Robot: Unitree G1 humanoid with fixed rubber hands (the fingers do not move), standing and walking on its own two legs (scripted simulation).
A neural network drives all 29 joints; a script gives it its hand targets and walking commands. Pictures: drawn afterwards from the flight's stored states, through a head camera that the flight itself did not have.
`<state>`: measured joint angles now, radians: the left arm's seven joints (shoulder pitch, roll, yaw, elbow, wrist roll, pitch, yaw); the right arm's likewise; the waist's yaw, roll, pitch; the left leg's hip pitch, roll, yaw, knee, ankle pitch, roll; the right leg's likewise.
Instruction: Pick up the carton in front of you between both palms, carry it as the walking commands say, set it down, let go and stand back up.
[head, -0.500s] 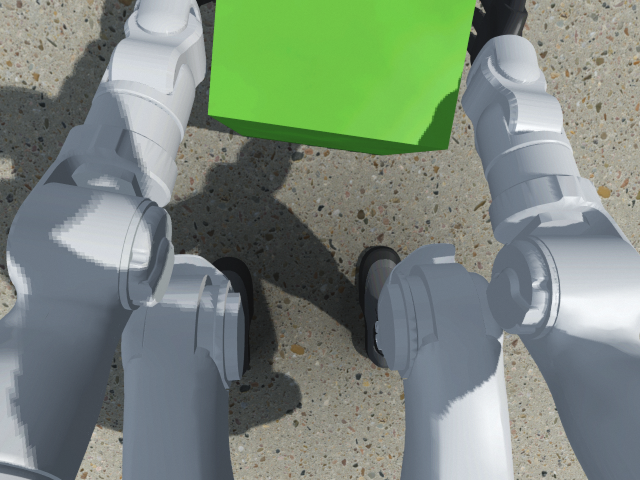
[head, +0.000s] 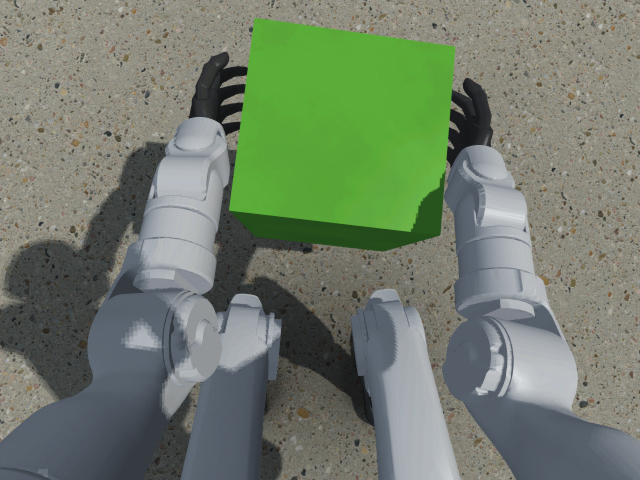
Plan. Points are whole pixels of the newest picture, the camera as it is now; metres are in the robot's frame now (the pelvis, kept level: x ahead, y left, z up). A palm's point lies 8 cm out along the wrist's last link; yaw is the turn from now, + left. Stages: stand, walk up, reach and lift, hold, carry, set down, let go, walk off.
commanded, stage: reach and lift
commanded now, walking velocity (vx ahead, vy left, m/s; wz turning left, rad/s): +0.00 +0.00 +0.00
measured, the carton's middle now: (334, 162) +0.50 -0.03 -0.14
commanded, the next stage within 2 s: none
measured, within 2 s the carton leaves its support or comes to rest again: neither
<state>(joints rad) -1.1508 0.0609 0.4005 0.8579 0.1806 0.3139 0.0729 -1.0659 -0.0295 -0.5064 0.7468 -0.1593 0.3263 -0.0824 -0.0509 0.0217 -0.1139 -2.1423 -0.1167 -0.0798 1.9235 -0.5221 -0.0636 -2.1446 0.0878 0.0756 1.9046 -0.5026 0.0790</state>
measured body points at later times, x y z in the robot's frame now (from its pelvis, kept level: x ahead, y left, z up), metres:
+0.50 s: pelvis +0.03 +0.00 +0.12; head +0.23 +0.00 +0.52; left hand +0.49 +0.13 +0.07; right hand +0.47 -0.18 +0.07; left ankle +0.11 +0.13 -0.41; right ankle +0.12 -0.13 -0.41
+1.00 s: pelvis +0.09 +0.00 +0.26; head +0.17 +0.00 +0.71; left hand +0.44 +0.14 +0.23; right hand +0.43 -0.17 +0.23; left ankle +0.11 +0.13 -0.41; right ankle +0.12 -0.14 -0.41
